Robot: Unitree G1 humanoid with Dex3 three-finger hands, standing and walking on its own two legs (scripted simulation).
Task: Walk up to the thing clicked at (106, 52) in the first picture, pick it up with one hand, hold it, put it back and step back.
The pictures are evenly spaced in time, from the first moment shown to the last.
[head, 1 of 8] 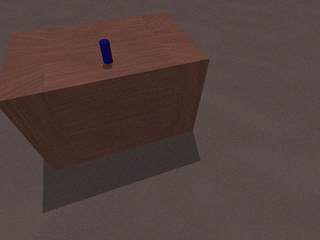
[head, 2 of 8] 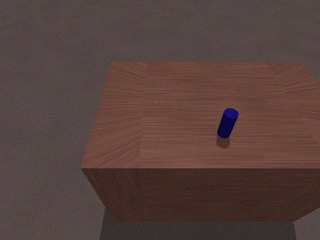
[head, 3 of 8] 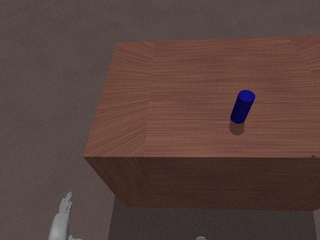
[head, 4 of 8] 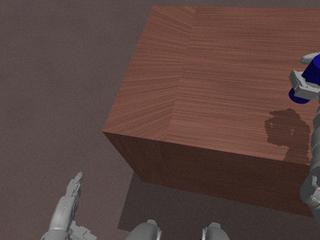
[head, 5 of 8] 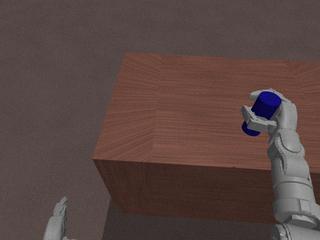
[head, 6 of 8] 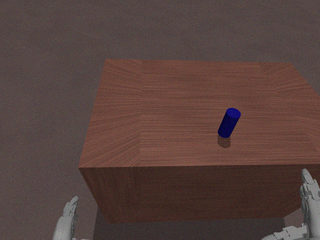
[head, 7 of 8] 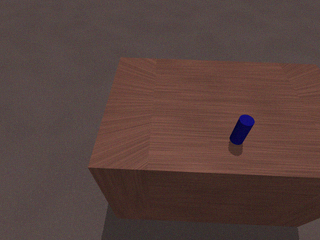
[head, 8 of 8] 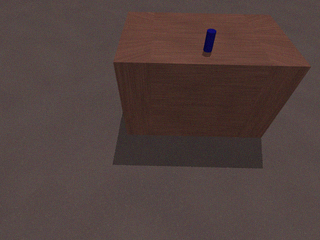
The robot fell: no
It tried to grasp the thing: yes
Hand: right
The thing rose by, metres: 0.24
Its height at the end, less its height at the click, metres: +0.00
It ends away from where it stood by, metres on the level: 0.01
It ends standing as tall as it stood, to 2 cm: yes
